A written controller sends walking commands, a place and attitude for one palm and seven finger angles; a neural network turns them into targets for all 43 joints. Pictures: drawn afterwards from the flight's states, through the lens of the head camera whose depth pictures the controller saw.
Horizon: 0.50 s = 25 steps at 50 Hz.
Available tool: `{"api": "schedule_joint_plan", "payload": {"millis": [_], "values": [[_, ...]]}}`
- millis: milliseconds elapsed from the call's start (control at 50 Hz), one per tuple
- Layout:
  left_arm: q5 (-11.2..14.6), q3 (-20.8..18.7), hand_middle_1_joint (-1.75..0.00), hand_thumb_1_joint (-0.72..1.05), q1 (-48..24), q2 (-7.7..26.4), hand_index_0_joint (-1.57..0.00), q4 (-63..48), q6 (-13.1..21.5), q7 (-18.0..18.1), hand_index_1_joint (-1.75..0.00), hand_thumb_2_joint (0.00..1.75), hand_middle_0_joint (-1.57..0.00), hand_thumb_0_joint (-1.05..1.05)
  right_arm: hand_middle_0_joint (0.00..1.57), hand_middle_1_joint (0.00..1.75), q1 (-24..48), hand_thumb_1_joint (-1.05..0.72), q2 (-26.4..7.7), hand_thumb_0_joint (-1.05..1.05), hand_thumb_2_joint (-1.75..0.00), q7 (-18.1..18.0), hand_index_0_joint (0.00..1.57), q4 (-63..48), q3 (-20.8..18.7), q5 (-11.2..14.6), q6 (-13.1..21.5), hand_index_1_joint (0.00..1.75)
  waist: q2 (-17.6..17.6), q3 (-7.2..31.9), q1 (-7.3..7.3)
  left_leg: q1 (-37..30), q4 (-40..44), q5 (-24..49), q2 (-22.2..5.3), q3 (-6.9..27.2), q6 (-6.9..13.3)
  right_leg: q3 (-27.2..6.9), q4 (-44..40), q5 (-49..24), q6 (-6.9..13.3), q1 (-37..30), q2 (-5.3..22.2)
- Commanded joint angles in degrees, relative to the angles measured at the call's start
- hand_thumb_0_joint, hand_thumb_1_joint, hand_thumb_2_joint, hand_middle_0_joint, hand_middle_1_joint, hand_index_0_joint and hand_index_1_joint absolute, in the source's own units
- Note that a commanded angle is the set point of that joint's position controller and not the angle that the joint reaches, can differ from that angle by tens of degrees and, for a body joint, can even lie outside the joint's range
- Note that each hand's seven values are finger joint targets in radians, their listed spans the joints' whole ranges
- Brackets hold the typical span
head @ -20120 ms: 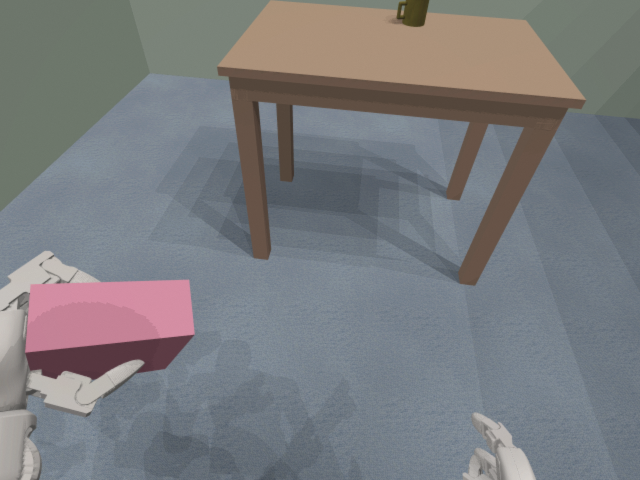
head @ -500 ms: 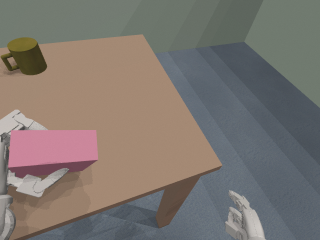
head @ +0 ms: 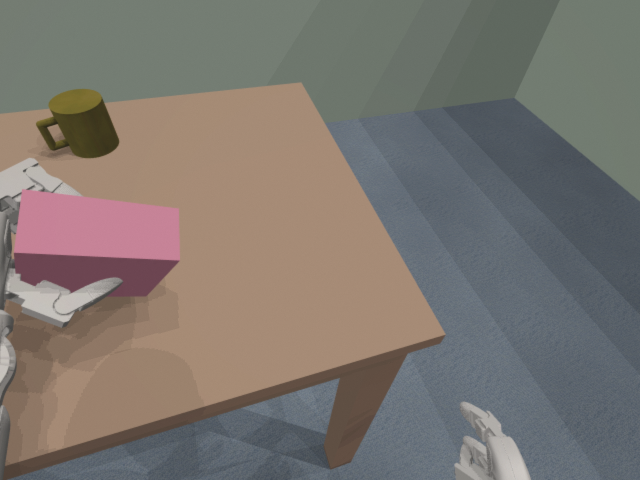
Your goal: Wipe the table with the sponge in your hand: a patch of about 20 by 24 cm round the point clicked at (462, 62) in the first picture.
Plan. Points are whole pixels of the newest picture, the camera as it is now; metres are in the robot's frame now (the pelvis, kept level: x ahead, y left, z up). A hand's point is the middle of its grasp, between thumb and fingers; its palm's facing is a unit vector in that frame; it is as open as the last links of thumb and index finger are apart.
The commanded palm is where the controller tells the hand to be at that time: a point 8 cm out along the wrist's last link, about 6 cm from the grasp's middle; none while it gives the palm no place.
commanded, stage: turn the palm down, sponge in hand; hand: left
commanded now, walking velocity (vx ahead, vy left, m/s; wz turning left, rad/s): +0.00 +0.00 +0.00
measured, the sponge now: (119, 254) +0.27 +0.25 +0.16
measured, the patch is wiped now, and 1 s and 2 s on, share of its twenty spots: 0.00 0.00 0.00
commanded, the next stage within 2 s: none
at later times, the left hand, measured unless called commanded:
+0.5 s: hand (95, 300) +0.21 +0.24 +0.17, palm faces +0.32 -0.58 -0.75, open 9.7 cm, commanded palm +0.17 +0.26 +0.22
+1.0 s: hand (91, 260) +0.24 +0.24 +0.20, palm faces +0.29 -0.34 -0.89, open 9.7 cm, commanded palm +0.19 +0.26 +0.26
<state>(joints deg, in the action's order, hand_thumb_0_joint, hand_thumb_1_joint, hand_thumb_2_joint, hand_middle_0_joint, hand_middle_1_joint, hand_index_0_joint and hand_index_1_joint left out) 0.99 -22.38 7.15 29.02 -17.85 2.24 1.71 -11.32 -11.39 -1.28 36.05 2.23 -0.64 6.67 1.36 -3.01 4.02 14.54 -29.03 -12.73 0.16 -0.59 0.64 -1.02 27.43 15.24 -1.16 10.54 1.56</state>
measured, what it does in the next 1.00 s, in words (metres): stands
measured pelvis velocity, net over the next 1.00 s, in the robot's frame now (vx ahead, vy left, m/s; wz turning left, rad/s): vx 0.02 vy -0.03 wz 0.01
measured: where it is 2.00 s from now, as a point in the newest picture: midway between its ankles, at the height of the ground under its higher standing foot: outside the picture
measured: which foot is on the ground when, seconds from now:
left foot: down 0.00-1.00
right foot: down 0.00-1.00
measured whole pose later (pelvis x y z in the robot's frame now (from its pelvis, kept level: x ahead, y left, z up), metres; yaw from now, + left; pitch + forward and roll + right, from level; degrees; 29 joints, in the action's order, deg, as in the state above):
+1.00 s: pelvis +0.02 -0.03 +0.00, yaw +1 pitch -1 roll +0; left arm -21.3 -14.4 14.2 39.0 -33.1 -19.2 -2.7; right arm -6.0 -15.2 -6.0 33.7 0.7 2.6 0.7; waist -4.9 0.8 6.7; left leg 14.8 -30.9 -15.2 -0.8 0.7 -1.1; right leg 0.3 31.7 19.2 0.0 11.6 0.5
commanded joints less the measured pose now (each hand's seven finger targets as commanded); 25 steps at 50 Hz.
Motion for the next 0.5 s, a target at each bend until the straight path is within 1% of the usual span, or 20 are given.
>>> {"api": "schedule_joint_plan", "payload": {"millis": [0,20,40,60,80,100,120,140,160,180,200,220,260,280,340,360,380,440,460,480], "values": [[-0.1,0.6,-1.6,0.1,4.5,3.8,-1.2,-13.6,-5.8,-3.1,-1.6,1.3,-1.2,0.0,0.2,0.3,10.4,-0.9,-10.0,0.0,-0.9,0.4,0.2,-9.7,-3.6,1.4,2.7,0.3,-5.8,9.5,0.76,-6.2,5.6,13.3,-1.5,-0.3,-1.4,6.9,-0.6,-12.6,2.9,0.9,-3.3],[-2.3,1.6,-1.6,0.1,6.7,4.2,-1.2,-16.7,-6.4,-2.9,-1.6,1.3,-1.2,0.0,0.2,0.3,11.1,-0.9,-9.7,0.0,-0.9,0.5,0.2,-10.9,-3.4,1.2,2.3,0.3,-5.1,8.8,0.6,-4.8,5.9,10.5,-1.2,-0.2,-0.9,6.9,-0.4,-10.7,2.6,1.6,-3.1],[-4.2,0.3,-1.6,0.1,6.7,6.5,-1.2,-18.4,-6.3,-2.3,-1.6,1.3,-1.2,0.0,0.2,0.3,11.6,-0.9,-9.5,0.0,-0.9,0.3,0.2,-11.3,-3.2,1.0,1.8,0.3,-4.6,7.7,0.05,-3.7,6.2,7.6,-1.2,-0.1,-0.6,6.7,-0.6,-8.6,2.5,2.7,-3.2],[-4.6,-4.0,-1.6,0.1,4.8,10.8,-1.2,-21.5,-6.1,-1.1,-1.6,1.3,-1.2,0.0,0.2,0.3,13.2,-0.9,-9.8,0.0,-0.9,0.0,0.2,-12.0,-3.0,1.3,1.0,0.3,-5.4,10.0,0.51,-3.7,6.1,3.2,-0.9,-0.4,-0.4,5.8,-0.3,-5.7,2.4,2.4,-3.4],[-5.3,-4.9,-1.6,0.1,2.0,12.0,-1.2,-25.7,-4.1,-0.2,-1.6,1.3,-1.2,0.0,0.2,0.3,13.1,-0.9,-8.5,0.0,-0.9,-0.5,0.2,-12.7,-2.9,0.2,1.3,0.3,-5.1,11.0,0.4,-3.1,5.8,4.4,-0.6,-0.2,-0.4,5.9,-0.5,-5.5,2.5,2.4,-3.0],[-4.8,-6.8,-1.6,0.1,4.3,12.1,-1.2,-23.7,-2.7,0.8,-1.6,1.3,-1.2,0.0,0.2,0.3,12.2,-0.9,-8.1,0.0,-0.9,-1.0,0.2,-11.8,-3.0,0.0,1.3,0.3,-3.4,10.7,0.11,-3.4,5.0,4.0,-0.6,-0.2,-0.5,6.2,-0.2,-4.5,2.3,3.0,-3.4],[-4.1,-8.1,-1.6,0.1,4.1,13.0,-1.2,-25.2,-1.0,1.5,-1.6,1.3,-1.2,0.0,0.2,0.3,12.1,-0.9,-8.1,0.0,-0.9,-1.4,0.2,-11.6,-3.3,-0.1,1.2,0.3,-3.7,11.8,0.21,-4.1,4.3,3.8,-0.5,-0.5,-0.5,6.0,-0.6,-3.7,2.0,3.1,-3.4],[-4.2,-9.8,-1.6,0.1,2.3,15.0,-1.2,-26.0,0.4,2.5,-1.6,1.3,-1.2,0.0,0.2,0.3,11.4,-0.9,-8.0,0.0,-0.9,-1.9,0.2,-11.2,-3.6,-0.3,1.3,0.3,-4.5,13.3,0.16,-4.5,3.4,4.2,-0.2,-0.7,-0.5,5.7,-0.5,-3.5,1.9,3.1,-3.3],[-4.8,-13.0,-1.6,0.1,0.1,19.0,-1.2,-24.9,0.3,4.0,-1.6,1.3,-1.2,0.0,0.2,0.3,11.8,-0.9,-8.5,0.0,-0.9,-2.1,0.2,-10.5,-3.5,0.2,0.9,0.3,-7.0,13.0,0.31,-4.0,3.1,1.1,-0.1,-1.0,-0.7,4.6,-0.8,-0.9,1.9,3.9,-3.4],[-5.5,-7.2,-1.6,0.1,-3.2,13.1,-1.2,-26.0,1.0,4.9,-1.6,1.3,-1.2,0.0,0.2,0.3,11.6,-0.9,-6.4,0.0,-0.9,-2.2,0.2,-10.8,-3.1,0.2,1.3,0.3,-8.6,12.3,-0.26,-3.9,2.7,1.3,0.4,-0.9,-0.6,5.1,-1.0,-0.7,2.1,4.6,-2.8],[-6.1,-8.5,-1.6,0.1,-1.4,14.3,-1.2,-20.4,0.6,5.8,-1.6,1.3,-1.2,0.0,0.2,0.3,9.8,-0.9,-7.3,0.0,-0.9,-2.4,0.2,-8.9,-3.7,0.2,1.5,0.3,-9.1,9.5,-0.85,-3.6,2.5,0.0,0.2,-0.8,-0.7,4.9,-1.4,-0.3,2.0,5.8,-3.0],[-6.4,-6.9,-1.6,0.1,-2.5,13.7,-1.2,-19.1,-0.2,5.8,-1.6,1.3,-1.2,0.0,0.2,0.3,9.7,-0.9,-7.8,0.0,-0.9,-2.8,0.2,-8.5,-3.9,0.2,1.3,0.3,-9.9,9.8,-1.01,-3.6,2.6,-1.3,0.5,-0.8,-0.6,4.7,-1.7,0.3,1.9,5.7,-2.5],[-8.0,-6.6,-1.6,0.1,-5.8,16.6,-1.2,-13.1,-4.0,5.3,-1.6,1.3,-1.2,0.0,0.2,0.3,10.7,-0.9,-8.7,0.0,-0.9,-3.5,0.2,-7.9,-3.6,1.1,0.8,0.3,-9.3,6.8,-1.48,-2.2,2.8,-6.5,0.9,-1.0,-0.4,3.1,-3.6,4.9,1.6,7.2,-2.1],[-8.3,-2.3,-1.6,0.1,-8.0,13.4,-1.2,-13.1,-5.2,4.1,-1.6,1.3,-1.2,0.0,0.2,0.3,11.4,-0.9,-8.3,0.0,-0.9,-3.9,0.2,-8.5,-3.3,1.3,0.9,0.3,-7.0,6.2,-1.87,-1.9,3.0,-6.5,1.1,-1.0,-0.1,3.2,-4.7,5.6,1.3,6.7,-1.4],[-10.0,-0.1,-1.6,0.1,-9.0,16.5,-1.2,-12.4,-9.5,0.1,-1.6,1.3,-1.2,0.0,0.2,0.3,12.7,-0.9,-9.1,0.0,-0.9,-5.4,0.2,-9.3,-3.0,1.6,1.0,0.3,-5.0,6.0,-1.06,-2.9,2.8,-4.9,1.3,-1.8,0.4,1.5,-6.7,8.0,0.8,6.0,-0.5],[-10.4,-0.2,-1.6,0.1,-10.2,17.3,-1.2,-11.5,-10.7,-0.9,-1.6,1.3,-1.2,0.0,0.2,0.3,15.0,-0.9,-8.7,0.0,-0.9,-5.5,0.2,-9.6,-2.4,2.6,1.3,0.3,-6.2,5.1,-0.75,-3.3,2.2,-5.7,1.5,-2.2,0.2,-0.1,-7.5,10.7,1.0,6.9,-0.4],[-11.2,1.4,-1.6,0.1,-11.3,16.2,-1.2,-13.2,-10.3,-1.8,-1.6,1.3,-1.2,0.0,0.2,0.3,14.1,-0.9,-8.2,0.0,-0.9,-5.6,0.2,-9.7,-2.3,2.2,1.5,0.3,-4.3,5.0,-0.99,-3.1,2.1,-4.2,1.3,-1.9,0.4,0.5,-7.7,9.7,0.9,6.5,-0.1],[-11.6,-2.6,-1.6,0.1,-7.3,20.4,-1.2,-16.5,-8.9,-3.8,-1.6,1.3,-1.2,0.0,0.2,0.3,13.7,-0.9,-8.5,0.0,-0.9,-6.0,0.2,-10.6,-2.9,1.7,1.7,0.3,-1.9,7.9,0.55,-3.7,1.2,-0.4,0.8,-1.6,0.6,-0.6,-7.3,6.9,0.5,4.3,0.4],[-11.8,-6.6,-1.6,0.1,-8.4,24.3,-1.2,-17.1,-8.7,-3.5,-1.6,1.3,-1.2,0.0,0.2,0.3,15.6,-0.9,-8.3,0.0,-0.9,-5.8,0.2,-10.7,-2.7,2.5,2.0,0.3,-3.2,8.5,1.5,-4.2,0.8,-0.2,0.9,-1.9,0.3,-1.9,-7.8,8.3,0.9,3.9,0.4],[-12.0,-5.4,-1.6,0.1,-8.9,22.2,-1.2,-18.8,-7.8,-3.0,-1.6,1.3,-1.2,0.0,0.2,0.3,14.6,-0.9,-7.3,0.0,-0.9,-5.6,0.2,-10.9,-2.6,1.8,1.9,0.3,-4.2,9.2,1.63,-3.2,0.4,2.1,0.8,-1.5,0.2,-0.9,-6.8,5.2,1.1,2.7,0.9]]}}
